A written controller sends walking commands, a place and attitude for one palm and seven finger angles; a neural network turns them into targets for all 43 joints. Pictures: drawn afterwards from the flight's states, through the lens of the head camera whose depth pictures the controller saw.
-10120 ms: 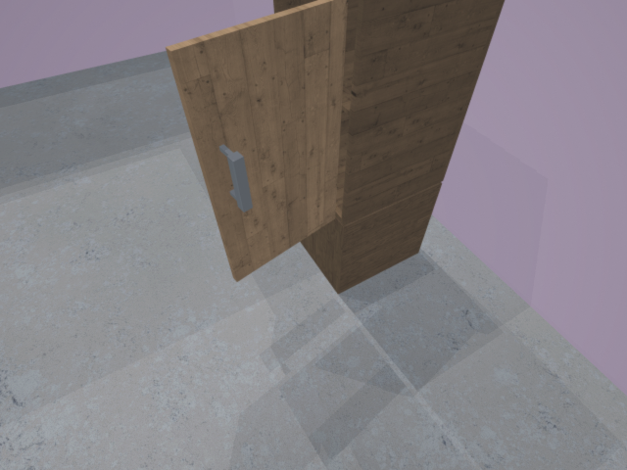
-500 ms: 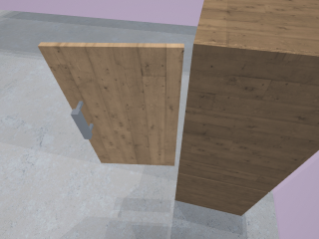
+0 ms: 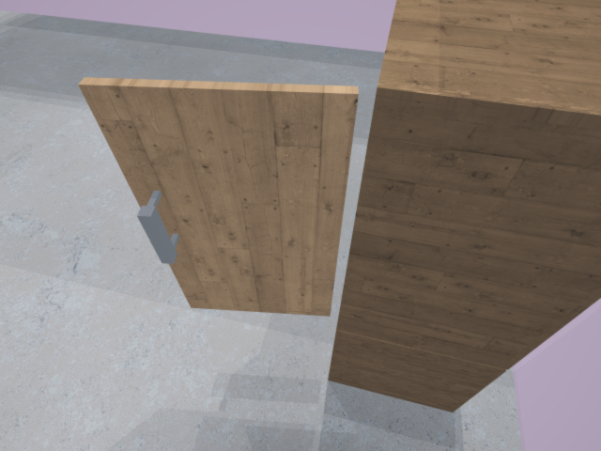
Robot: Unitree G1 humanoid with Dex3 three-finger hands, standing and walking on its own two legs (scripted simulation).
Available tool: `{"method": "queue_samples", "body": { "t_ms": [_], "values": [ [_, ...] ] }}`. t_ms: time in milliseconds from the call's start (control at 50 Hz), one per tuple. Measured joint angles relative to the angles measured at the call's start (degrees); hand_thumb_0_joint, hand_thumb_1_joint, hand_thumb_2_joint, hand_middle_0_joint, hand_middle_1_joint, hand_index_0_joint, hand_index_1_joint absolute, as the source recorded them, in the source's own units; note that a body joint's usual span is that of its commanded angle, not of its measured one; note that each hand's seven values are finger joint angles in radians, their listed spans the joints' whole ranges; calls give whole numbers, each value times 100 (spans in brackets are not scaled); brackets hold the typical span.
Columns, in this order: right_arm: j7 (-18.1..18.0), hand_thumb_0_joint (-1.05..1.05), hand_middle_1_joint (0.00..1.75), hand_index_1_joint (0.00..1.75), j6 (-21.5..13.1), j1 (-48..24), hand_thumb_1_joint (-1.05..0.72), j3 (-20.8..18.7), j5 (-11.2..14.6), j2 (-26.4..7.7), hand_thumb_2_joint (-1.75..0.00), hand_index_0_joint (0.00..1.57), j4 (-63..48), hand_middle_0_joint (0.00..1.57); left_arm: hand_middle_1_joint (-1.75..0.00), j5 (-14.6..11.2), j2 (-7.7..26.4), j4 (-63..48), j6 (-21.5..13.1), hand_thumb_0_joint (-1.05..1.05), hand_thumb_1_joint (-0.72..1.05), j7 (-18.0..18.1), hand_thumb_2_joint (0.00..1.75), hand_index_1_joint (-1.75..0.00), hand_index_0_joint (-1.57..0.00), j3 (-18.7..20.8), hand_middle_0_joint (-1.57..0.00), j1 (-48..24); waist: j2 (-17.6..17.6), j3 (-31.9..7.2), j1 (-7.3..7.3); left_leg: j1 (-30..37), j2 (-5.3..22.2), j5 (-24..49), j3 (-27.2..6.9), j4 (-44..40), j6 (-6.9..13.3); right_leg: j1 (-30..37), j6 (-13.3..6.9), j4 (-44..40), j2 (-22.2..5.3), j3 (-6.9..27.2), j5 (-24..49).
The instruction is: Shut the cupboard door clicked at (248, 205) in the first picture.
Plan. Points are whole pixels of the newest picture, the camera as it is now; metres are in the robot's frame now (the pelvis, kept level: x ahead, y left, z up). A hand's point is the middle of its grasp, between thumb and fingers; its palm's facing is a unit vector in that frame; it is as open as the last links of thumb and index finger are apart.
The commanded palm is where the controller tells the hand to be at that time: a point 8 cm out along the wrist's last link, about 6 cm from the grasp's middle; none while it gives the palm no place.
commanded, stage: look again from close up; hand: left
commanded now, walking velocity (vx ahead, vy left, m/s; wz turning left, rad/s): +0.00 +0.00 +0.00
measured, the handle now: (162, 227) +0.45 +0.27 +0.00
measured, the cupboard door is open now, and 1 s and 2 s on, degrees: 100 100 100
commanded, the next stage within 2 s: raise the hand and make a fist in 0.12 s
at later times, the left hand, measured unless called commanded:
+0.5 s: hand (165, 394) +0.19 +0.18 +0.00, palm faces +0.08 -1.00 +0.03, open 6.8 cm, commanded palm +0.10 +0.24 -0.06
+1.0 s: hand out of the picture +0.13 +0.18 -0.05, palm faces -0.10 -0.99 +0.01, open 4.4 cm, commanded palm +0.10 +0.26 -0.04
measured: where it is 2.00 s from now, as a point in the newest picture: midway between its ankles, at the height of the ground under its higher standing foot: outside the picture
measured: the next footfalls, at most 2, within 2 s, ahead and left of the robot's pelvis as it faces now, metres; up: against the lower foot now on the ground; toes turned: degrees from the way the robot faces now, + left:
none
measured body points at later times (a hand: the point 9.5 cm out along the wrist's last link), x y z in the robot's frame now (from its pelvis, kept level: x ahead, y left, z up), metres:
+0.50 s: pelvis -0.05 +0.01 -0.04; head -0.02 +0.02 +0.41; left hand +0.18 +0.24 +0.00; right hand +0.12 -0.25 -0.11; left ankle -0.06 +0.13 -0.74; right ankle -0.01 -0.09 -0.74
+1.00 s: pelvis -0.09 +0.03 -0.09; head -0.03 +0.04 +0.36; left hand +0.13 +0.24 -0.05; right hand +0.09 -0.16 -0.18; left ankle -0.06 +0.13 -0.74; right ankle -0.02 -0.08 -0.74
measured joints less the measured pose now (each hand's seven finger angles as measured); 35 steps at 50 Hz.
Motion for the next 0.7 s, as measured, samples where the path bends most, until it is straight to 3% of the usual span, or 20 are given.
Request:
{"method": "queue_samples", "body": {
  "t_ms": [240,260,280,340,400,460,540,580,620,700],
  "values": [
    [23,0,30,30,13,24,-91,-11,16,13,-90,20,2,20,-30,6,11,-38,-19,0,91,43,90,-30,-20,7,-20,-54,11,2,-12,-132,14,-22,9,168,38,-34,42,-35,-1,0,60],
    [-94,0,30,30,-114,54,-91,26,18,-1,-90,20,-193,20,-30,-186,-4,-942,325,1,91,-41,90,-30,-20,256,-20,179,8,132,21,-229,58,-93,40,437,57,-69,52,62,22,24,52],
    [-248,0,30,30,-369,156,-91,72,84,-41,-90,20,-455,20,-30,-379,42,-1973,291,1,91,-16,90,-30,-20,273,-20,506,-15,183,52,-331,63,-189,37,660,94,-197,53,282,20,71,-13],
    [-326,1,30,30,-1101,398,-92,26,245,-304,-90,20,-978,20,-31,-813,96,-4130,-151,2,91,212,90,-31,-21,166,-21,937,104,-81,-27,-573,-15,-382,-107,901,79,-449,92,660,-84,-12,-219],
    [-215,1,30,30,-1481,269,-92,-156,229,-531,-90,20,-1493,20,-33,-993,-2,-4942,-801,1,91,69,90,-34,-23,358,-23,521,171,-425,-199,-1149,-153,-420,-265,1331,162,-938,148,1068,-271,-146,-335],
    [-34,1,30,30,-1660,-86,-91,-293,170,-583,-90,20,-2055,20,-37,-1253,-68,-5085,-1833,1,91,-506,90,-38,-27,606,-26,125,-6,-678,-244,-1916,-200,-552,-222,1917,184,-1758,135,1722,-370,-77,-486],
    [245,1,30,30,-1706,-426,-91,-426,137,-592,-90,20,-2822,20,-44,-1430,-145,-5108,-3088,0,91,-1702,90,-44,-32,599,-32,312,-389,-811,-165,-2943,-152,-855,-176,2902,182,-2806,80,2673,-400,6,-735],
    [303,1,30,30,-1662,-512,-91,-465,145,-670,-90,20,-3190,20,-47,-1362,-117,-5125,-3258,0,91,-2068,90,-48,-36,487,-35,581,-493,-824,-77,-3444,-128,-1029,-211,3437,193,-3274,61,3145,-419,-7,-879],
    [291,1,30,30,-1596,-581,-91,-488,143,-753,-90,20,-3491,20,-51,-1297,-34,-5227,-3160,0,90,-2159,90,-52,-40,406,-39,865,-517,-815,28,-3897,-111,-1172,-274,3929,197,-3674,65,3565,-443,-48,-1007],
    [180,0,30,30,-1523,-695,-91,-413,130,-767,-90,20,-3762,20,-59,-1318,182,-5825,-3012,1,90,-1772,90,-59,-47,452,-47,1249,-370,-789,212,-4591,-95,-1412,-472,4709,241,-4209,53,4157,-474,-204,-1188]
  ]
}}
